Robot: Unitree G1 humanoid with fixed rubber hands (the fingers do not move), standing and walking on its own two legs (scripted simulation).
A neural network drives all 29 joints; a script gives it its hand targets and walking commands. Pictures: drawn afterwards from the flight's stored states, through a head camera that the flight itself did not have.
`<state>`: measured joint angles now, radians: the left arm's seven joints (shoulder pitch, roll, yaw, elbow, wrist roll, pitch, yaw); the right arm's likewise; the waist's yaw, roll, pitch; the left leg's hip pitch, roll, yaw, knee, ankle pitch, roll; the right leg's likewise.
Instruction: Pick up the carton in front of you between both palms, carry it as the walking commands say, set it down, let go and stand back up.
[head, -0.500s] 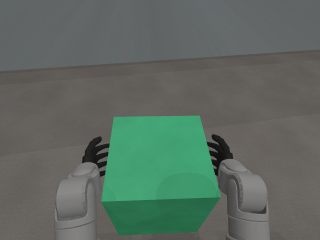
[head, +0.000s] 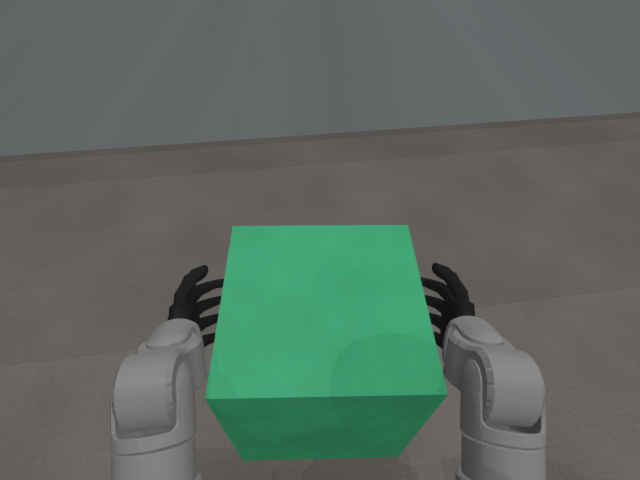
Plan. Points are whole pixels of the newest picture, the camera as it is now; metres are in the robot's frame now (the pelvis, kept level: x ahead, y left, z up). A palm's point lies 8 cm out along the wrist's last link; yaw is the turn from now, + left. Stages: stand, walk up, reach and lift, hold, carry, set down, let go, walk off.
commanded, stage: carry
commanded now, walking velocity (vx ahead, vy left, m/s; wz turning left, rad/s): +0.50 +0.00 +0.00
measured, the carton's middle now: (320, 349) +0.28 +0.00 +0.03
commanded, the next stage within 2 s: none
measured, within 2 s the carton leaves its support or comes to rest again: neither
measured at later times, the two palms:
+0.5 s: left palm (224, 163) +0.60 +0.16 +0.09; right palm (398, 162) +0.59 -0.14 +0.10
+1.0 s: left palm (245, 85) +0.92 +0.16 +0.09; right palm (376, 85) +0.91 -0.14 +0.09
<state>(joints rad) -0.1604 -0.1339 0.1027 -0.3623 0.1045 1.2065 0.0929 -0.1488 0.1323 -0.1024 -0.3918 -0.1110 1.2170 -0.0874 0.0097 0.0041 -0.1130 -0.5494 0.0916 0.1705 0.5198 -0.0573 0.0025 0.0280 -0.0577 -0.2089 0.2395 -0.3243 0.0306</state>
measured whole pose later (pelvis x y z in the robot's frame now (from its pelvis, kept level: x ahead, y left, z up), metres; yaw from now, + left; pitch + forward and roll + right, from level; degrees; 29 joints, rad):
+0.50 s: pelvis +0.33 +0.01 +0.00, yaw -1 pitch +4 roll -1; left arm -0.14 -0.13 0.10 -0.40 0.11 1.21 0.10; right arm -0.14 0.13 -0.09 -0.38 -0.10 1.19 -0.08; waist -0.01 0.00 -0.10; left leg 0.08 0.04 0.21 0.22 -0.36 -0.01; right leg -0.55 -0.08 -0.18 0.51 -0.04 -0.01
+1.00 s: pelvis +0.64 +0.01 -0.01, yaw -1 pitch +2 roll +0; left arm -0.19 -0.14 0.13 -0.38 0.11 1.20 0.09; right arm -0.18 0.14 -0.10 -0.39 -0.11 1.20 -0.09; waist -0.01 -0.02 -0.05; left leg -0.41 0.03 0.22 0.42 -0.02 0.05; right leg -0.07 -0.08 -0.18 0.50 -0.42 0.03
